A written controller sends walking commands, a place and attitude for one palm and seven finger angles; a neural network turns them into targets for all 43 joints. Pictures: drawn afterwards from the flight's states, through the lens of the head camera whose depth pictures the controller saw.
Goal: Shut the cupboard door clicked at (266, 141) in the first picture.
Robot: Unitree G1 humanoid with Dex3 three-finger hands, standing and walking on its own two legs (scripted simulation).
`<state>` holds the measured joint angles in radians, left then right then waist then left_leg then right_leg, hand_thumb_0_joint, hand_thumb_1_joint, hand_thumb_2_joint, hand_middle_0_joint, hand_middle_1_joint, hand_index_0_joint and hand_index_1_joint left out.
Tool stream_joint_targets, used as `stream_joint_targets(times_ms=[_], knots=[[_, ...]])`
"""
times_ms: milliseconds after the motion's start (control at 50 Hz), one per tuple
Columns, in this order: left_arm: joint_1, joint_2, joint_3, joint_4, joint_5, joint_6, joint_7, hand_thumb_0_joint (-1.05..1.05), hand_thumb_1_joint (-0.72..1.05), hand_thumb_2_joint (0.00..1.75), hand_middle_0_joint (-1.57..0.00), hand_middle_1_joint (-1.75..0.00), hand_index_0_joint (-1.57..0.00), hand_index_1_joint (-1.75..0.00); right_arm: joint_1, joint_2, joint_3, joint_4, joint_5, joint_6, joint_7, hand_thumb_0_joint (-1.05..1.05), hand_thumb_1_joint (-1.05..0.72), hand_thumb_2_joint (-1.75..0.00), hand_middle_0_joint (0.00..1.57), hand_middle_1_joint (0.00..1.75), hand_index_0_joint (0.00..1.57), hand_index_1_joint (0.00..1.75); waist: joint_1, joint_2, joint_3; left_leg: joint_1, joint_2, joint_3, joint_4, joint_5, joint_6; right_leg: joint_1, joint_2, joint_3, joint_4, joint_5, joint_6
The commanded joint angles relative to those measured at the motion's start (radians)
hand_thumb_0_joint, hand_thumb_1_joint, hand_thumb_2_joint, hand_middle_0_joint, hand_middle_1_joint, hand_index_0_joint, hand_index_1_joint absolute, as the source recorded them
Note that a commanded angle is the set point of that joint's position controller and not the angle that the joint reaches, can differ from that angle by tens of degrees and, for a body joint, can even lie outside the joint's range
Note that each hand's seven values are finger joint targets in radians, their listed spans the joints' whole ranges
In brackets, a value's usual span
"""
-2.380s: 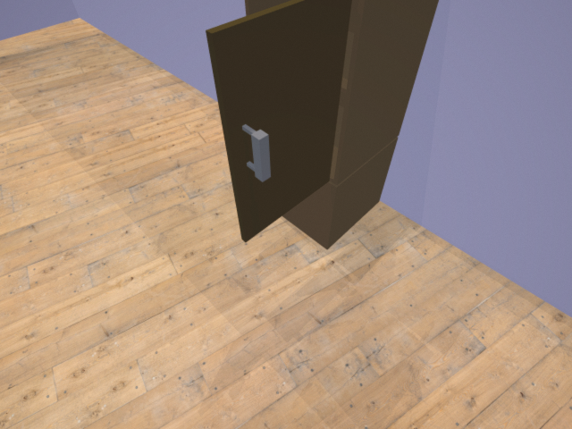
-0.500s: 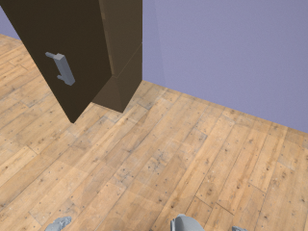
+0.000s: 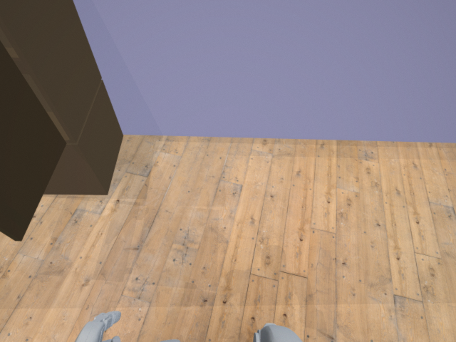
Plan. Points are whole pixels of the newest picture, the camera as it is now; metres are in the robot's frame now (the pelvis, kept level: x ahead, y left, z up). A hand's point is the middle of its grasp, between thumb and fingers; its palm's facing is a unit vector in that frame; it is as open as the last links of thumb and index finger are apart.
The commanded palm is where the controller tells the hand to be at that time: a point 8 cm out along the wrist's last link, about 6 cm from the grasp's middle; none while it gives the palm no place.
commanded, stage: walk around to get in front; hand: left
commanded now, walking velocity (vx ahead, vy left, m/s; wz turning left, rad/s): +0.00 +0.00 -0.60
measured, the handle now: out of the picture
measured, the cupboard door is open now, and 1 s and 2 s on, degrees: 88 88 88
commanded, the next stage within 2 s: none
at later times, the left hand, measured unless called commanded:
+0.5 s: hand (152, 321) +0.17 +0.15 -0.16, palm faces -0.29 -0.93 -0.20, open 7.4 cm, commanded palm none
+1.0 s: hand (194, 299) +0.21 +0.08 -0.17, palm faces -0.56 -0.80 -0.20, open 7.4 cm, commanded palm none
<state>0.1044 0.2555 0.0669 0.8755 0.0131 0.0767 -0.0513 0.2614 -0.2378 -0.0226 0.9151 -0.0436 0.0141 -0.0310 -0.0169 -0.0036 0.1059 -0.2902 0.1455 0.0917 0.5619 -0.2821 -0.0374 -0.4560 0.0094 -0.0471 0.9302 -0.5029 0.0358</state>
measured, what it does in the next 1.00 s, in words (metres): steps on the spot, turning right: right foot, then left foot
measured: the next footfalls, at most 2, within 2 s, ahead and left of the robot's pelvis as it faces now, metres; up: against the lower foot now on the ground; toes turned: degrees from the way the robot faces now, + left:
right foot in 0.10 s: +0.03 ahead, -0.15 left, +0.00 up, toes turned -7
left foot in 0.32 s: +0.08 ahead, +0.11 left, +0.00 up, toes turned -9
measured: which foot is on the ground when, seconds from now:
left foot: down 0.00-0.08, up 0.10-0.30, down 0.32-0.60, up 0.62-0.86, down 0.88-1.00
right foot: up 0.00-0.08, down 0.10-0.32, up 0.34-0.58, down 0.60-0.88, up 0.90-1.00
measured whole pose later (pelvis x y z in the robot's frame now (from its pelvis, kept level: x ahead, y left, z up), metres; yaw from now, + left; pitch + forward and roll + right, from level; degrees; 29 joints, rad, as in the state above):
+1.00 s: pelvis +0.01 -0.04 +0.00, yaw -36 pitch +2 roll -2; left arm 0.14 0.26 0.08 0.90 0.02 0.08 -0.04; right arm 0.19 -0.22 -0.02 0.87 -0.04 0.01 -0.03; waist 0.00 -0.02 0.09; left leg -0.30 0.10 0.07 0.56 -0.29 -0.02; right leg -0.48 0.03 0.01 1.03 -0.51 0.04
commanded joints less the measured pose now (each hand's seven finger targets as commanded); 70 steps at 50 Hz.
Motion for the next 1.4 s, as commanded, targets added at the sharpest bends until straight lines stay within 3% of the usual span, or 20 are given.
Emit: stream_joint_targets(times_ms=[0,60,80,260,300,320,400,520,560,600,800,820,860,880,980,1100,1140,1160,1340,1380], knots=[[0.014,0.067,0.013,-0.071,0.000,-0.040,0.006,0.00,0.90,0.90,-0.20,-0.30,-0.20,-0.30,0.034,-0.234,-0.070,-0.057,0.011,-0.017,-0.004,0.00,-0.90,-0.90,0.20,0.30,0.20,0.30,0.000,0.216,-0.159,0.115,0.176,-0.034,-0.063,0.448,0.092,0.182,0.013,-0.069,-0.312,0.139,-0.018],[0.158,0.267,0.060,-0.022,0.015,-0.056,0.037,0.00,0.90,0.90,-0.20,-0.30,-0.20,-0.30,-0.049,-0.108,-0.051,-0.128,0.035,-0.008,0.007,0.00,-0.90,-0.90,0.20,0.30,0.20,0.30,0.076,-0.294,-0.148,-0.298,-0.051,0.103,0.338,-0.306,-0.051,0.474,-0.377,0.448,-0.597,0.744,-0.199],[0.188,0.294,0.059,-0.023,0.003,-0.051,0.044,0.00,0.90,0.90,-0.20,-0.30,-0.20,-0.30,-0.067,-0.129,-0.045,-0.136,0.039,0.004,-0.001,0.00,-0.90,-0.90,0.20,0.30,0.20,0.30,0.111,-0.244,-0.153,-0.279,-0.045,-0.026,0.471,-0.379,-0.035,0.375,-0.421,0.471,-0.601,0.711,-0.276],[-0.028,0.180,0.047,-0.063,0.005,-0.035,0.055,0.00,0.90,0.90,-0.20,-0.30,-0.20,-0.30,0.066,-0.096,-0.049,-0.049,0.038,-0.003,-0.006,0.00,-0.90,-0.90,0.20,0.30,0.20,0.30,-0.050,-0.125,-0.163,0.141,-0.095,-0.027,-0.064,0.026,-0.024,0.085,-0.154,0.335,-0.449,0.470,-0.130],[0.005,0.080,0.021,-0.101,-0.008,-0.026,0.038,0.00,0.90,0.90,-0.20,-0.30,-0.20,-0.30,0.091,-0.266,-0.080,-0.069,0.012,-0.019,-0.011,0.00,-0.90,-0.90,0.20,0.30,0.20,0.30,-0.047,0.338,-0.157,0.221,0.323,-0.479,-0.334,-0.018,0.148,-0.145,0.053,0.093,-0.054,-0.071,-0.010],[-0.017,0.118,0.031,-0.114,0.002,-0.031,0.029,0.00,0.90,0.90,-0.20,-0.30,-0.20,-0.30,0.083,-0.291,-0.079,-0.083,0.008,-0.023,-0.013,0.00,-0.90,-0.90,0.20,0.30,0.20,0.30,-0.053,0.232,-0.155,0.123,0.401,-0.539,-0.345,-0.028,0.233,-0.122,0.005,0.112,0.132,-0.110,-0.006],[-0.019,0.066,0.029,-0.078,0.007,-0.026,0.006,0.00,0.90,0.90,-0.20,-0.30,-0.20,-0.30,-0.037,-0.197,-0.056,-0.095,0.004,-0.027,-0.015,0.00,-0.90,-0.90,0.20,0.30,0.20,0.30,0.010,0.216,-0.109,0.134,0.205,-0.131,-0.206,0.426,0.156,-0.085,-0.041,0.025,0.134,-0.003,0.017],[0.023,0.069,0.021,-0.063,0.004,-0.039,0.008,0.00,0.90,0.90,-0.20,-0.30,-0.20,-0.30,0.004,-0.225,-0.076,-0.070,0.013,-0.011,0.000,0.00,-0.90,-0.90,0.20,0.30,0.20,0.30,0.002,0.209,-0.162,0.140,0.197,0.005,-0.064,0.441,0.094,0.184,0.001,-0.073,-0.314,0.156,-0.017],[0.148,0.204,0.051,-0.028,0.018,-0.053,0.024,0.00,0.90,0.90,-0.20,-0.30,-0.20,-0.30,-0.041,-0.159,-0.071,-0.109,0.031,-0.001,0.006,0.00,-0.90,-0.90,0.20,0.30,0.20,0.30,0.066,-0.148,-0.165,-0.143,0.051,0.121,0.242,0.037,-0.021,0.446,-0.223,0.247,-0.586,0.526,-0.106],[0.189,0.295,0.064,-0.024,0.007,-0.045,0.044,0.00,0.90,0.90,-0.20,-0.30,-0.20,-0.30,-0.088,-0.115,-0.045,-0.157,0.036,0.011,0.006,0.00,-0.90,-0.90,0.20,0.30,0.20,0.30,0.103,-0.197,-0.140,-0.272,-0.041,-0.043,0.511,-0.368,-0.026,0.347,-0.409,0.460,-0.593,0.658,-0.275],[0.025,0.186,0.052,-0.045,0.010,-0.043,0.057,0.00,0.90,0.90,-0.20,-0.30,-0.20,-0.30,-0.032,-0.081,-0.047,-0.080,0.041,0.002,-0.002,0.00,-0.90,-0.90,0.20,0.30,0.20,0.30,-0.007,-0.153,-0.155,0.027,-0.118,-0.038,0.034,-0.037,-0.031,0.181,-0.180,0.374,-0.490,0.564,-0.169],[0.001,0.172,0.049,-0.055,0.005,-0.039,0.055,0.00,0.90,0.90,-0.20,-0.30,-0.20,-0.30,0.025,-0.105,-0.051,-0.064,0.040,-0.005,-0.006,0.00,-0.90,-0.90,0.20,0.30,0.20,0.30,-0.040,-0.111,-0.173,0.149,-0.094,-0.049,-0.094,0.040,-0.019,0.098,-0.148,0.350,-0.452,0.470,-0.127],[0.019,0.079,0.027,-0.100,-0.008,-0.030,0.038,0.00,0.90,0.90,-0.20,-0.30,-0.20,-0.30,0.075,-0.280,-0.078,-0.073,0.010,-0.021,-0.015,0.00,-0.90,-0.90,0.20,0.30,0.20,0.30,-0.047,0.340,-0.169,0.240,0.349,-0.503,-0.330,0.068,0.172,-0.149,0.058,0.083,-0.033,-0.111,-0.006],[-0.004,0.119,0.036,-0.111,0.004,-0.036,0.028,0.00,0.90,0.90,-0.20,-0.30,-0.20,-0.30,0.058,-0.287,-0.075,-0.091,0.008,-0.021,-0.013,0.00,-0.90,-0.90,0.20,0.30,0.20,0.30,-0.049,0.228,-0.141,0.111,0.395,-0.528,-0.328,0.048,0.244,-0.109,0.000,0.117,0.140,-0.119,-0.004],[-0.003,0.058,0.027,-0.074,0.005,-0.025,0.005,0.00,0.90,0.90,-0.20,-0.30,-0.20,-0.30,-0.025,-0.197,-0.056,-0.098,0.002,-0.022,-0.015,0.00,-0.90,-0.90,0.20,0.30,0.20,0.30,0.008,0.218,-0.149,0.159,0.180,-0.095,-0.174,0.492,0.147,-0.039,-0.032,0.002,0.066,0.000,0.017],[0.062,0.088,0.026,-0.056,0.005,-0.042,0.007,0.00,0.90,0.90,-0.20,-0.30,-0.20,-0.30,-0.016,-0.227,-0.076,-0.084,0.015,-0.007,0.003,0.00,-0.90,-0.90,0.20,0.30,0.20,0.30,0.027,0.187,-0.160,0.084,0.169,0.012,-0.007,0.375,0.063,0.263,0.001,-0.068,-0.419,0.252,-0.025],[0.183,0.280,0.066,-0.018,0.018,-0.057,0.035,0.00,0.90,0.90,-0.20,-0.30,-0.20,-0.30,-0.091,-0.100,-0.052,-0.156,0.034,-0.003,0.011,0.00,-0.90,-0.90,0.20,0.30,0.20,0.30,0.096,-0.343,-0.163,-0.314,-0.052,0.109,0.389,-0.354,-0.052,0.502,-0.388,0.456,-0.600,0.750,-0.193],[0.213,0.305,0.065,-0.018,0.002,-0.052,0.043,0.00,0.90,0.90,-0.20,-0.30,-0.20,-0.30,-0.099,-0.129,-0.044,-0.161,0.038,0.008,0.001,0.00,-0.90,-0.90,0.20,0.30,0.20,0.30,0.126,-0.294,-0.174,-0.300,-0.040,-0.037,0.512,-0.393,-0.036,0.405,-0.432,0.479,-0.608,0.693,-0.274],[0.023,0.200,0.050,-0.048,0.006,-0.045,0.059,0.00,0.90,0.90,-0.20,-0.30,-0.20,-0.30,-0.018,-0.087,-0.041,-0.076,0.042,-0.003,-0.003,0.00,-0.90,-0.90,0.20,0.30,0.20,0.30,-0.007,-0.140,-0.186,-0.003,-0.114,-0.021,0.044,-0.028,-0.043,0.248,-0.192,0.341,-0.449,0.719,-0.177],[0.008,0.125,0.034,-0.074,-0.005,-0.035,0.047,0.00,0.90,0.90,-0.20,-0.30,-0.20,-0.30,0.077,-0.180,-0.056,-0.057,0.025,-0.020,-0.009,0.00,-0.90,-0.90,0.20,0.30,0.20,0.30,-0.049,0.077,-0.206,0.243,0.066,-0.222,-0.233,-0.030,0.028,-0.011,-0.044,0.248,-0.308,0.232,-0.070]])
